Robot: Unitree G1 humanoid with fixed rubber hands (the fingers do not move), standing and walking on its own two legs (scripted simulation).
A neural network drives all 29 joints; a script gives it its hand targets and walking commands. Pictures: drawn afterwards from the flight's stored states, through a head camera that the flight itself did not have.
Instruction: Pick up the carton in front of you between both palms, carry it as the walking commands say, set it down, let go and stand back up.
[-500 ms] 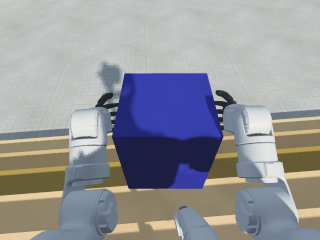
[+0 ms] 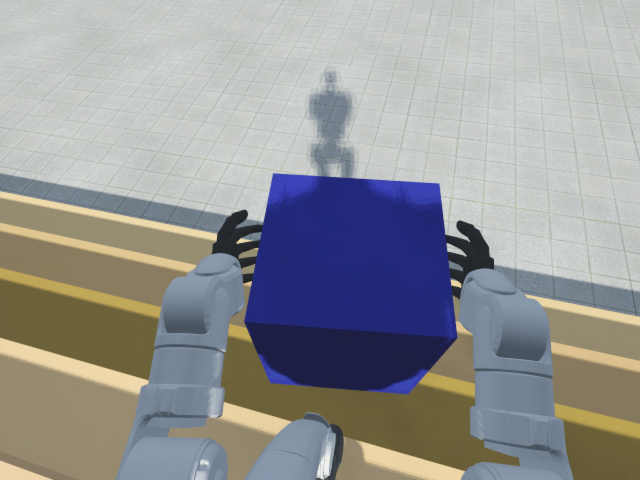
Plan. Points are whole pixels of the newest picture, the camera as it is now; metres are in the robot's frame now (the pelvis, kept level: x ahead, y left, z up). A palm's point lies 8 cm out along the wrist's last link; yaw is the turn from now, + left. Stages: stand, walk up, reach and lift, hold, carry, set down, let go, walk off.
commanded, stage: carry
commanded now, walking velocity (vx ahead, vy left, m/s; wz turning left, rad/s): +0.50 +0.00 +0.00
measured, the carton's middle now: (346, 293) +0.35 +0.05 -0.02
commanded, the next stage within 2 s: none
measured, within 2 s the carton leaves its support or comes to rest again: neither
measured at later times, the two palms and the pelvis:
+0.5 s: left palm (326, 163) +0.74 +0.15 -0.17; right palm (462, 161) +0.77 -0.14 -0.16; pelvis +0.41 -0.01 -0.27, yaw +0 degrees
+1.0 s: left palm (354, 122) +1.15 +0.14 -0.38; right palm (446, 137) +1.11 -0.16 -0.38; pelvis +0.79 +0.03 -0.47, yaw +0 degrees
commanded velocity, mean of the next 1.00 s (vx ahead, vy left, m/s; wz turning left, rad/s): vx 0.50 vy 0.00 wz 0.00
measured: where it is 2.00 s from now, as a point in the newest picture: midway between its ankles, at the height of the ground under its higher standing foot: (387, 222)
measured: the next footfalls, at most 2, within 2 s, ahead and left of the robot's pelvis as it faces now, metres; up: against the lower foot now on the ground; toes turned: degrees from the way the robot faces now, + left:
left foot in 0.06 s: +0.17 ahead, +0.05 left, -0.17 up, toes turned -1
right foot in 0.42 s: +0.49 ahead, -0.06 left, -0.35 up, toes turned +1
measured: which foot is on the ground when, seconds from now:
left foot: up 0.00-0.04, down 0.06-0.42, up 0.44-0.82, down 0.84-1.00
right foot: down 0.00-0.06, up 0.08-0.40, down 0.42-0.84, up 0.86-1.00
